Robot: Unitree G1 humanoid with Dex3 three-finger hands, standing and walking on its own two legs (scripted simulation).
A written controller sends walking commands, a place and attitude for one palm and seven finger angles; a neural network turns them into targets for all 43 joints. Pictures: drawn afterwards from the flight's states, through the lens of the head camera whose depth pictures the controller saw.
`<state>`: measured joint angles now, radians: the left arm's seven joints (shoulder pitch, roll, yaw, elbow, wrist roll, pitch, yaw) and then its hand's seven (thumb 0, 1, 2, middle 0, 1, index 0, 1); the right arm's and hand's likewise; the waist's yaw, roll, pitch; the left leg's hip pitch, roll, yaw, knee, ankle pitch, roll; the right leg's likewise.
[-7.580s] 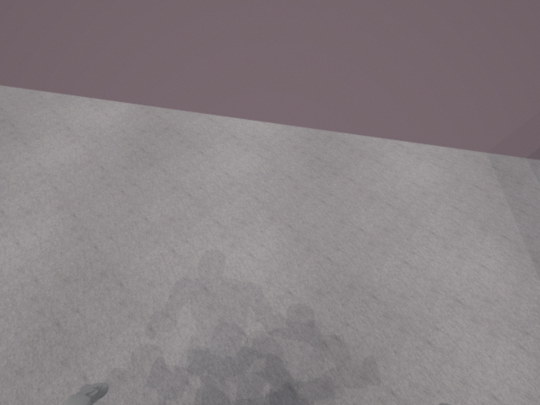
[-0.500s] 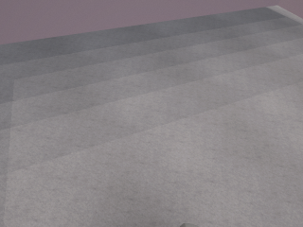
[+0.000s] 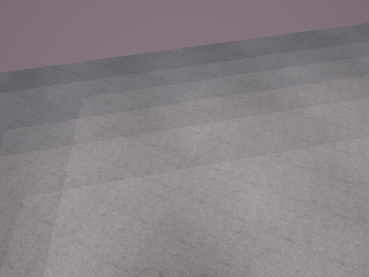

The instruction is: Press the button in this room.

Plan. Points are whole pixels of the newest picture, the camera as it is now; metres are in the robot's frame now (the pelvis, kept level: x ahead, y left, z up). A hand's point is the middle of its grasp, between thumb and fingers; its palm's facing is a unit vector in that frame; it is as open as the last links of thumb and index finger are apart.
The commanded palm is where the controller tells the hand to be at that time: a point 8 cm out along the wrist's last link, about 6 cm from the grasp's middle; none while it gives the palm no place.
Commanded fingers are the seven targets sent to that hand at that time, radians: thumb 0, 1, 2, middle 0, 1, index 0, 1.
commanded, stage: turn or walk to find it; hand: left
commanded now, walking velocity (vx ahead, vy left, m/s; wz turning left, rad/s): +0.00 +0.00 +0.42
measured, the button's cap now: out of the picture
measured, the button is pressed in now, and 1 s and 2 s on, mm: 0 0 0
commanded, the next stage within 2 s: none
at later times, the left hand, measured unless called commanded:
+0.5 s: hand out of the picture -0.02 +0.28 -0.17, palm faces +0.24 -0.94 -0.23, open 7.3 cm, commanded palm none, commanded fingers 0.00 0.90 0.90 -0.20 -0.30 -0.20 -0.30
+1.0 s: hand out of the picture -0.06 +0.20 -0.15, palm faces +0.41 -0.87 -0.27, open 7.3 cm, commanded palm none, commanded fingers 0.00 0.90 0.90 -0.20 -0.30 -0.20 -0.30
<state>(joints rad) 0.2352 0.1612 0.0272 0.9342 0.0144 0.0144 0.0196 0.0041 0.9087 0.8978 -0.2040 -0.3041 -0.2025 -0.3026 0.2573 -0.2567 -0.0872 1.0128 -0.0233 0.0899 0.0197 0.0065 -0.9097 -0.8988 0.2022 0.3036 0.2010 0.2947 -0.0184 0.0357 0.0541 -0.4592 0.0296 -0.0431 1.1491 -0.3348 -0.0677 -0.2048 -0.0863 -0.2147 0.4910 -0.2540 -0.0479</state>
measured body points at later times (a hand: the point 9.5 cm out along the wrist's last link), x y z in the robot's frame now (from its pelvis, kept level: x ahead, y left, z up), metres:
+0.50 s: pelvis -0.04 +0.06 +0.00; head -0.02 +0.08 +0.45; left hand -0.03 +0.33 -0.15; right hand +0.09 -0.16 -0.13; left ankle -0.05 +0.15 -0.74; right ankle -0.03 -0.10 -0.67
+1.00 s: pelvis -0.05 +0.00 +0.00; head -0.02 -0.03 +0.45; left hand -0.08 +0.25 -0.13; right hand +0.07 -0.23 -0.17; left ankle -0.14 +0.15 -0.65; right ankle -0.04 -0.08 -0.74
